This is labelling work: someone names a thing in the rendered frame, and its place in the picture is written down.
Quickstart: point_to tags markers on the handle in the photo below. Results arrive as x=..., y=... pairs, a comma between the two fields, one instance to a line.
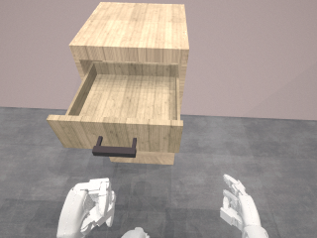
x=111, y=151

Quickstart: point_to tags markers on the robot right hand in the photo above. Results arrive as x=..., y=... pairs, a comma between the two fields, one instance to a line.
x=243, y=211

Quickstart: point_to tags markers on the robot left hand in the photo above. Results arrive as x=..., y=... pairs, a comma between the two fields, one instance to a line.
x=96, y=198

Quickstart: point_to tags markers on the drawer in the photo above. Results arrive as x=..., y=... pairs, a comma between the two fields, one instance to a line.
x=120, y=101

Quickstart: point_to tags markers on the cabinet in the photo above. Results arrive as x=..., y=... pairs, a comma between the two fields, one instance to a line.
x=135, y=33

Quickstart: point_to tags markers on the right robot forearm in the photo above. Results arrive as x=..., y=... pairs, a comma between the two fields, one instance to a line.
x=254, y=231

